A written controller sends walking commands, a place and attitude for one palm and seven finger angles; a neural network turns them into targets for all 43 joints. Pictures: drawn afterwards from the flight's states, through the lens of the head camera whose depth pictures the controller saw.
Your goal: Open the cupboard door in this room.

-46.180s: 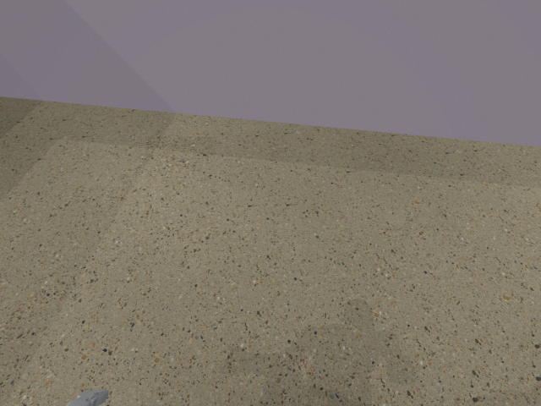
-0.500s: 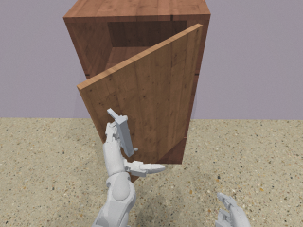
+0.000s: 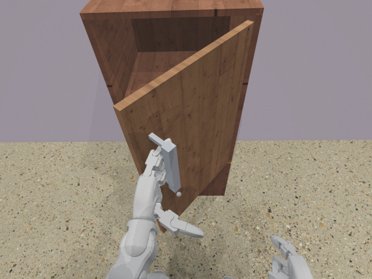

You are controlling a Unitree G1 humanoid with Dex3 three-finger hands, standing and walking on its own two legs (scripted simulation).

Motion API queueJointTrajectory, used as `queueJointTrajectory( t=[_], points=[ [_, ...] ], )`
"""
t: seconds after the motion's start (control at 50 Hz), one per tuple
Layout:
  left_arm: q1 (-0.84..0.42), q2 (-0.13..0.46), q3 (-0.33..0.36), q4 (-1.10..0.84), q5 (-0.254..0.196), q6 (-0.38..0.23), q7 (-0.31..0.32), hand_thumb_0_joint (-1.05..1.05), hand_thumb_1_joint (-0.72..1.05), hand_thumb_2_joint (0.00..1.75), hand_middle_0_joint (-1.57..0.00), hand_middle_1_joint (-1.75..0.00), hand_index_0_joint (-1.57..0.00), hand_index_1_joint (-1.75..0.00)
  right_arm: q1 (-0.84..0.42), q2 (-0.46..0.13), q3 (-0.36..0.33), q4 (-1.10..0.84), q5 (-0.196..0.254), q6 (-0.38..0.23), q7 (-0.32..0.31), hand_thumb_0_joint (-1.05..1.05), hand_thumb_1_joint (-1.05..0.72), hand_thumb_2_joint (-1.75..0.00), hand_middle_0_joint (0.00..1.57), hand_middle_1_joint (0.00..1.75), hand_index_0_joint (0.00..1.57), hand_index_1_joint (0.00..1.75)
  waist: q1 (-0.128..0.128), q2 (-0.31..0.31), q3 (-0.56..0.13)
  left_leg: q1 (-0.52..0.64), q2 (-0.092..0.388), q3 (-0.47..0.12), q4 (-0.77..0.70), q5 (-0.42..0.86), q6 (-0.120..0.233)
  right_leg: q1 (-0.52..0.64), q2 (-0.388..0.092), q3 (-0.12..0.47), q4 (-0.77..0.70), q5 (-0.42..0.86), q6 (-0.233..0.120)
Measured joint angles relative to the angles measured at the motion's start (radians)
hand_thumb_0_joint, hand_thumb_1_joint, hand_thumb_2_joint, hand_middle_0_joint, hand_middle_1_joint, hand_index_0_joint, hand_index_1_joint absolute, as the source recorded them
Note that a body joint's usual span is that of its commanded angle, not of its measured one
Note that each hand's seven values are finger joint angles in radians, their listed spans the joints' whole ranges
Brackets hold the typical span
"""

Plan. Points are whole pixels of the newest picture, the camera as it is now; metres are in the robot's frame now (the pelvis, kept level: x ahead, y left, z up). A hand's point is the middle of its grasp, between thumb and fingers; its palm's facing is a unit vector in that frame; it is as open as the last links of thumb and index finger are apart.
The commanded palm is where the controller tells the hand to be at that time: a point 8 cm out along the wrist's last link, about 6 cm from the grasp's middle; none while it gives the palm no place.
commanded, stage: slide the hand sideways off the handle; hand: left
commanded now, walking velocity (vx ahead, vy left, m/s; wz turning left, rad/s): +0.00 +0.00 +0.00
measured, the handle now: (165, 164) +0.34 +0.06 +0.07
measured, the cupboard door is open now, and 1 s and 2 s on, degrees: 49 48 48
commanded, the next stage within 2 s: draw the hand back to the body in 0.86 s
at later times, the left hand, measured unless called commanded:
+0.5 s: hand (151, 216) +0.23 +0.08 +0.07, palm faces -0.05 -1.00 +0.01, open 16.1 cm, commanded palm +0.20 +0.14 +0.07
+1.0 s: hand (130, 229) +0.21 +0.11 +0.07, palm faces -0.02 -1.00 -0.01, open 16.4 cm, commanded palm +0.18 +0.17 +0.08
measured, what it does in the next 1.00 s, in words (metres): stands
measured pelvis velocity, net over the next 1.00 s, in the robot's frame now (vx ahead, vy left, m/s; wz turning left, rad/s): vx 0.01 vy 0.00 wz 0.01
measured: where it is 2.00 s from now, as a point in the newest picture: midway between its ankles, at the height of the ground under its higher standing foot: outside the picture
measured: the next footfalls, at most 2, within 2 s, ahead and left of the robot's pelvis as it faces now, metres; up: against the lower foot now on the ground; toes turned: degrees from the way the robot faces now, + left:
none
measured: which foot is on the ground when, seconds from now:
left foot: down 0.00-1.00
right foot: down 0.00-1.00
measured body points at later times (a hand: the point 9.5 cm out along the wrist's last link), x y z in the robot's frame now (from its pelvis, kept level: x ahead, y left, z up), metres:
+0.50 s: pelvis +0.01 +0.00 -0.01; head +0.04 -0.02 +0.44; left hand +0.23 +0.13 +0.07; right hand +0.19 -0.22 -0.08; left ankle +0.03 +0.12 -0.68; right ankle +0.01 -0.09 -0.68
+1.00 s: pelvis +0.01 +0.00 -0.02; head +0.05 -0.02 +0.43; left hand +0.20 +0.17 +0.07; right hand +0.19 -0.23 -0.09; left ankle +0.03 +0.12 -0.68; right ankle +0.01 -0.09 -0.68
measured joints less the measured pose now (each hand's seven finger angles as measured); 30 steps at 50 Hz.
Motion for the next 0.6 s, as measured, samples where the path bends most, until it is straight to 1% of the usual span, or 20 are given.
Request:
queueJointTrajectory(
  t=[0.06,0.1,0.22,0.4,0.6],
  points=[
    [0.027,0.009,0.006,-0.026,0.02,-0.001,0.004,-0.02,-0.5,0.3,-0.16,-0.31,-0.16,-0.32,0.008,0.006,0.006,-0.011,-0.002,0.009,0.004,0.02,-0.91,-0.9,0.2,0.3,0.2,0.3,-0.003,-0.01,-0.004,0.001,0.002,0.006,0.001,-0.003,0.001,-0.002,0.002,0.006,0.003,-0.001,0.001],
    [0.047,0.023,0.011,-0.045,0.018,-0.001,-0.009,-0.02,-0.5,0.3,-0.17,-0.31,-0.16,-0.31,0.009,0.009,0.01,-0.017,-0.001,0.013,0.003,0.02,-0.91,-0.9,0.2,0.3,0.2,0.3,-0.004,-0.013,-0.005,0.004,0.005,0.007,0.003,-0.005,0.001,0.001,0.005,0.007,0.002,-0.002,0.001],
    [0.129,0.053,0.028,-0.117,-0.006,0.003,-0.045,-0.02,-0.5,0.3,-0.19,-0.31,-0.19,-0.32,0.007,0.009,0.015,-0.04,0.003,0.014,-0.002,0.02,-0.91,-0.9,0.2,0.3,0.21,0.3,-0.004,-0.013,-0.003,0.009,0.009,0.005,0.006,-0.012,0.0,0.01,0.009,0.006,-0.003,-0.004,0.001],
    [0.251,0.078,0.052,-0.219,-0.019,-0.015,-0.086,-0.02,-0.5,0.3,-0.2,-0.32,-0.21,-0.33,-0.009,0.004,0.01,-0.067,0.003,-0.002,-0.004,0.02,-0.91,-0.9,0.2,0.3,0.21,0.3,0.003,-0.008,-0.009,-0.015,0.009,-0.003,0.035,-0.032,-0.002,-0.009,0.01,-0.002,0.021,-0.023,-0.001],
    [0.366,0.114,0.107,-0.305,-0.06,-0.035,-0.153,-0.02,-0.5,0.3,-0.2,-0.32,-0.21,-0.33,-0.002,0.0,0.007,-0.084,0.01,-0.016,-0.014,0.02,-0.91,-0.9,0.2,0.3,0.21,0.3,0.01,-0.002,-0.018,-0.042,0.012,-0.016,0.066,-0.051,-0.009,-0.031,0.013,-0.014,0.048,-0.044,-0.007]
  ],
)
